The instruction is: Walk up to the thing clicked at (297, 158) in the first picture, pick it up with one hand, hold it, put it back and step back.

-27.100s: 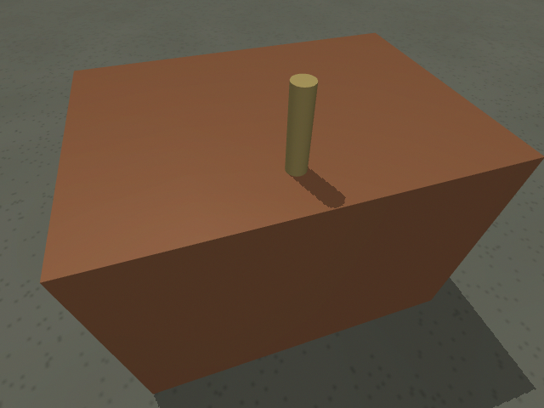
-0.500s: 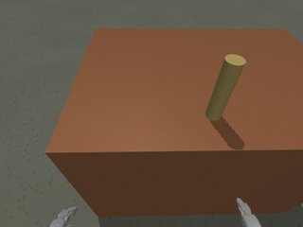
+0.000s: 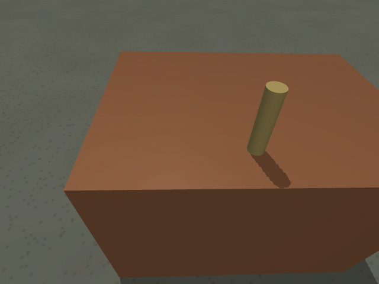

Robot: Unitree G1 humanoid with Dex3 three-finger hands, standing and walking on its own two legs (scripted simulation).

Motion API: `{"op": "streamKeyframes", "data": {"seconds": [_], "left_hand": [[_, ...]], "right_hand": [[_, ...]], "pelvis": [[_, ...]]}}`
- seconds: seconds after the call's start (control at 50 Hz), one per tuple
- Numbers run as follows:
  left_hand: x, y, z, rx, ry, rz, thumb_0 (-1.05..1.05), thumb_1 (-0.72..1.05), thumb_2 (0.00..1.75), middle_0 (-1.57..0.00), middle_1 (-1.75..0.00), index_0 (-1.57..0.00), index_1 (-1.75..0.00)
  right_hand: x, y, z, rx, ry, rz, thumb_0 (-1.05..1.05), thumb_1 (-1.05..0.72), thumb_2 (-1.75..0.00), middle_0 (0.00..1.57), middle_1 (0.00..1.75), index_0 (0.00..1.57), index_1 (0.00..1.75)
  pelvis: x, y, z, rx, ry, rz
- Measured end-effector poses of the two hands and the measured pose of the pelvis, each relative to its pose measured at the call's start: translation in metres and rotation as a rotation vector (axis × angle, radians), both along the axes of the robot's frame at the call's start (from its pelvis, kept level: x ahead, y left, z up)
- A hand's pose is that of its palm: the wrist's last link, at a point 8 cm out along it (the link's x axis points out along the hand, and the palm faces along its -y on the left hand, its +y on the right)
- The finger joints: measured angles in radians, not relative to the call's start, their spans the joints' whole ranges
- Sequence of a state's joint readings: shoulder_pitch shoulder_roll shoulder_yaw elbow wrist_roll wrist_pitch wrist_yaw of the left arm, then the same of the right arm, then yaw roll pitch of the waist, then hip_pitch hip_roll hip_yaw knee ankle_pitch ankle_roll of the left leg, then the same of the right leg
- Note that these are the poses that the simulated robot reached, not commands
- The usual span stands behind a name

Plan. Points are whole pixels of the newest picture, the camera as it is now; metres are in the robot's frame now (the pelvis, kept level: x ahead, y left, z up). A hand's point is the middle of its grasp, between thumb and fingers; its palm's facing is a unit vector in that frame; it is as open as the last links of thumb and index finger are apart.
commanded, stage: home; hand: right
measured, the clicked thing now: (264, 122) +0.51 -0.19 +0.08
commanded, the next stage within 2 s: stand in 1.16 s
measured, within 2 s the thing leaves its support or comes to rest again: neither
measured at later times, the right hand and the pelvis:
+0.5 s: hand out of the picture +0.07 -0.25 -0.15, palm faces -0.04 +0.93 -0.36, open 17.5 cm; pelvis +0.00 +0.00 +0.01, yaw +0 degrees
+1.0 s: hand out of the picture +0.07 -0.25 -0.15, palm faces -0.03 +0.93 -0.35, open 17.4 cm; pelvis +0.01 +0.01 +0.01, yaw +0 degrees
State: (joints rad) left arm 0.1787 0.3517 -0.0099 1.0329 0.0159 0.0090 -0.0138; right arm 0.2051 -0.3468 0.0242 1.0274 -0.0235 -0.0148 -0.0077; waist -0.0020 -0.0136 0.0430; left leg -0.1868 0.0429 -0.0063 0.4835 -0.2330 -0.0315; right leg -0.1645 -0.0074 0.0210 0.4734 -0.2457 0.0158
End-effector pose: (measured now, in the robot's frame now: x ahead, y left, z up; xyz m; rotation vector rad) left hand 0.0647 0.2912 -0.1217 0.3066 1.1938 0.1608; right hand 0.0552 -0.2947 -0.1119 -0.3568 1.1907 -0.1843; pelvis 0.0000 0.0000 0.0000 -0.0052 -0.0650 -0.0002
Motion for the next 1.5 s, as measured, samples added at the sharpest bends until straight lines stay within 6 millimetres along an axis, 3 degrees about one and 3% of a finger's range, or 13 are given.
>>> {"op": "streamKeyframes", "data": {"seconds": [0.16, 0.34, 0.66, 0.98, 1.3, 1.4, 1.5], "left_hand": [[-0.017, 0.006, 0.000, 0.001, 0.043, 0.015, 0.01, 0.90, 0.90, -0.20, -0.29, -0.21, -0.30], [-0.029, 0.014, 0.001, 0.017, 0.104, 0.038, 0.01, 0.90, 0.90, -0.20, -0.29, -0.21, -0.30], [0.006, 0.009, 0.005, 0.010, 0.040, 0.027, 0.01, 0.90, 0.90, -0.20, -0.30, -0.21, -0.30], [0.009, 0.014, 0.007, 0.025, 0.076, 0.028, 0.01, 0.90, 0.90, -0.20, -0.30, -0.21, -0.30], [0.020, 0.010, 0.008, 0.015, 0.040, 0.025, 0.01, 0.90, 0.90, -0.20, -0.30, -0.21, -0.30], [0.018, 0.011, 0.007, 0.015, 0.050, 0.029, 0.01, 0.90, 0.90, -0.20, -0.30, -0.21, -0.30], [0.014, 0.012, 0.007, 0.019, 0.067, 0.031, 0.01, 0.90, 0.90, -0.20, -0.30, -0.21, -0.30]], "right_hand": [[-0.010, 0.002, 0.001, 0.005, 0.035, -0.012, 0.00, 0.55, -0.05, 0.06, 0.05, 0.05, 0.05], [-0.011, -0.001, 0.001, -0.002, 0.074, -0.028, 0.00, 0.55, -0.05, 0.06, 0.05, 0.05, 0.05], [0.023, 0.004, 0.005, 0.005, 0.014, -0.016, 0.00, 0.54, -0.05, 0.06, 0.05, 0.05, 0.05], [0.014, 0.002, 0.001, 0.010, 0.070, -0.045, 0.00, 0.53, -0.06, 0.06, 0.06, 0.06, 0.05], [0.025, 0.003, 0.003, 0.012, 0.039, -0.042, 0.00, 0.53, -0.06, 0.06, 0.06, 0.06, 0.05], [0.024, 0.003, 0.003, 0.012, 0.046, -0.041, 0.00, 0.43, -0.16, 0.12, 0.14, 0.11, 0.14], [0.023, 0.003, 0.002, 0.014, 0.060, -0.044, 0.00, 0.18, -0.41, 0.17, 0.23, 0.16, 0.22]], "pelvis": [[-0.007, 0.003, 0.004, -0.002, 0.003, -0.002], [-0.002, 0.004, 0.006, 0.000, 0.016, -0.002], [0.007, 0.005, 0.008, 0.000, 0.005, 0.000], [0.014, 0.007, 0.009, 0.002, 0.022, 0.000], [0.016, 0.006, 0.009, 0.001, 0.016, 0.001], [0.017, 0.006, 0.009, 0.003, 0.021, 0.003], [0.019, 0.006, 0.010, 0.003, 0.025, 0.002]]}}
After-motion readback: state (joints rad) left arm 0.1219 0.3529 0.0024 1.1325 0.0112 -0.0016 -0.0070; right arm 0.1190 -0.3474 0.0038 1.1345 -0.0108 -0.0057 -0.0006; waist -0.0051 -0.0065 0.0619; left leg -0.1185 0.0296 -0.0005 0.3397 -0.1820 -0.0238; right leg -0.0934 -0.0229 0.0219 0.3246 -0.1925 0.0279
